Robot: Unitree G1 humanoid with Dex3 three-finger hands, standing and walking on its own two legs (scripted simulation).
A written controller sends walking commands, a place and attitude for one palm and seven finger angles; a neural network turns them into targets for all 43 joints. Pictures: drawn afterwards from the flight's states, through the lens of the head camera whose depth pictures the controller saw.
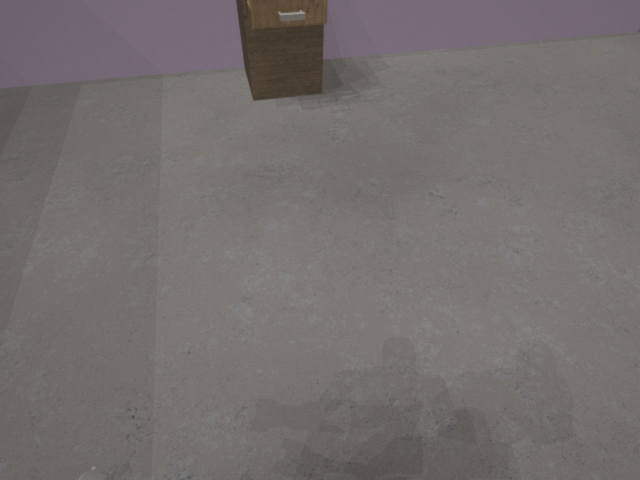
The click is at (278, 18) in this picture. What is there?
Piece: drawer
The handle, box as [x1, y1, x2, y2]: [278, 10, 304, 21]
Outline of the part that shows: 304,12 300,10 299,12 290,13 278,12 280,21 304,19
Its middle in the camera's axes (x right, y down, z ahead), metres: -0.15 -1.11 +1.91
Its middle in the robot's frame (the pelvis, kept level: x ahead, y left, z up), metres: +2.15 +0.25 -0.23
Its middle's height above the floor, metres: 0.54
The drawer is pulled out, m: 0.15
